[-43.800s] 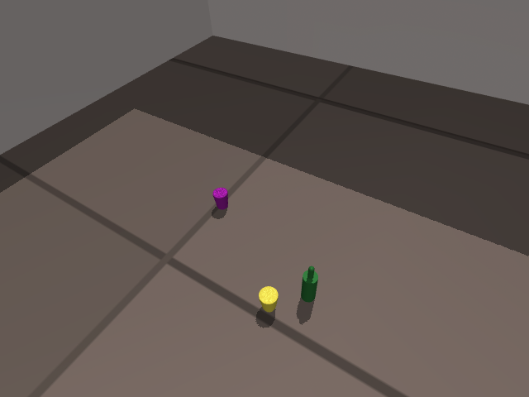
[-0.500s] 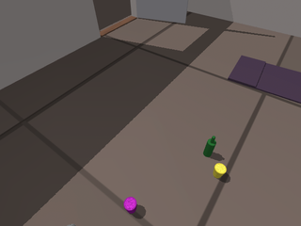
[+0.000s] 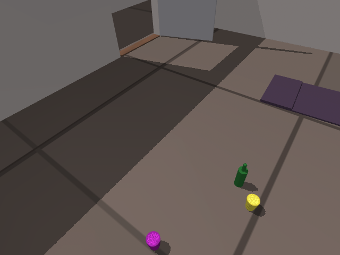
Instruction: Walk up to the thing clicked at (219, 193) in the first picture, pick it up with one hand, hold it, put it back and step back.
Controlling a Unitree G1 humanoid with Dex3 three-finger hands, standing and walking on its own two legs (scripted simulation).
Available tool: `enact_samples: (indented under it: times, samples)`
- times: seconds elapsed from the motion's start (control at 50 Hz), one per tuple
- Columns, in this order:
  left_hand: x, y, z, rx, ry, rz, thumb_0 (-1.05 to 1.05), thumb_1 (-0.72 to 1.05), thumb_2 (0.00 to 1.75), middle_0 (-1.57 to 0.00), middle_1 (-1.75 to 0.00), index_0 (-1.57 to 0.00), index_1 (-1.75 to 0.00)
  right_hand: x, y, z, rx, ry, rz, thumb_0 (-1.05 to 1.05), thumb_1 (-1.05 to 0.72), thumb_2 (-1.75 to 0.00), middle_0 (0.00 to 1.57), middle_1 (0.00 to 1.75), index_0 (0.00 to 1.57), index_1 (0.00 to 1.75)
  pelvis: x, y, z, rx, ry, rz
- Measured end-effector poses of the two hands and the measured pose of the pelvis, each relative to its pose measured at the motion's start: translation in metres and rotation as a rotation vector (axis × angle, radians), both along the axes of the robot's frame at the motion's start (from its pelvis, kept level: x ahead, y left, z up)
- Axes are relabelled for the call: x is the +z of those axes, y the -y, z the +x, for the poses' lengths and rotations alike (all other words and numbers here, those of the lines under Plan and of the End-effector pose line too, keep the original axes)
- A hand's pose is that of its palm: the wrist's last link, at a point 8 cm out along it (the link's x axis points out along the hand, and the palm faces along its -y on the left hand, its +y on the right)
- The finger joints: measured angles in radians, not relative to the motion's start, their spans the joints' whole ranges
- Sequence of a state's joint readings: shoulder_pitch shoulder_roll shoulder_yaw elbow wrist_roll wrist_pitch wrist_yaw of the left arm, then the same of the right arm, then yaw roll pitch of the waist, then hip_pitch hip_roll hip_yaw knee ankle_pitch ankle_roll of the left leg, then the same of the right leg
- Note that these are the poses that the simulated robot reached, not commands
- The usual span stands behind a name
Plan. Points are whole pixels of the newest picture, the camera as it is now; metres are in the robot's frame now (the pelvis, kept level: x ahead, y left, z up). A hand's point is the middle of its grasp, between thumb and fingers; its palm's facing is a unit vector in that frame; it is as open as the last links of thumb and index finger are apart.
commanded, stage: stand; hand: left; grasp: from above
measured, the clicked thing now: (153, 241) +0.41 +0.16 -0.73
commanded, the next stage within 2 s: step back in 1.72 s
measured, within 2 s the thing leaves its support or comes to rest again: neither
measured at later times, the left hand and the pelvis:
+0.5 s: hand out of the picture +0.05 +0.22 -0.16, palm faces +0.02 -0.95 -0.32, open 7.4 cm; pelvis +0.00 -0.02 +0.00, yaw +0 degrees
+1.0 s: hand out of the picture +0.08 +0.22 -0.15, palm faces +0.02 -0.94 -0.33, open 7.4 cm; pelvis +0.01 -0.02 +0.00, yaw +0 degrees
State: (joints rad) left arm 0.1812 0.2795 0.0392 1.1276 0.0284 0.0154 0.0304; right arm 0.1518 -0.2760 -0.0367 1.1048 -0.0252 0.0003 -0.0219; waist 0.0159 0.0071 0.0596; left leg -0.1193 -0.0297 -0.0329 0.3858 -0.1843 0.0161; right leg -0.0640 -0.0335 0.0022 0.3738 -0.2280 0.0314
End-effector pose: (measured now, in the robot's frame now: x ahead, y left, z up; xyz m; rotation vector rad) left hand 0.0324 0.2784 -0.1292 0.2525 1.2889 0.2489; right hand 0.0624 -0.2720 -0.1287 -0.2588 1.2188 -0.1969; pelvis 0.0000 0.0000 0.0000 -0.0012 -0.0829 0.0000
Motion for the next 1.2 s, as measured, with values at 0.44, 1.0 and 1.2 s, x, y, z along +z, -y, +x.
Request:
enact_samples:
  times: [0.44, 1.0, 1.2]
  samples:
    - [0.003, 0.010, 0.005, -0.023, -0.006, 0.002, 0.00, 0.91, 0.89, -0.21, -0.30, -0.20, -0.30, 0.002, 0.027, -0.017, -0.006, -0.058, -0.019, 0.00, -0.91, -0.90, 0.21, 0.30, 0.20, 0.30, 0.002, 0.015, -0.003, 0.003, -0.012, -0.003]
    - [0.011, 0.014, 0.045, -0.043, 0.046, 0.012, 0.00, 0.91, 0.89, -0.21, -0.30, -0.20, -0.30, 0.006, 0.038, 0.013, 0.011, -0.019, -0.024, 0.00, -0.91, -0.90, 0.21, 0.30, 0.20, 0.30, 0.003, 0.023, 0.011, -0.002, -0.027, 0.000]
    - [0.012, 0.014, 0.045, -0.049, 0.036, 0.016, 0.00, 0.91, 0.89, -0.21, -0.30, -0.20, -0.30, 0.006, 0.043, 0.014, 0.007, -0.026, -0.026, 0.00, -0.91, -0.90, 0.21, 0.30, 0.20, 0.30, 0.004, 0.025, 0.013, -0.005, -0.032, 0.001]
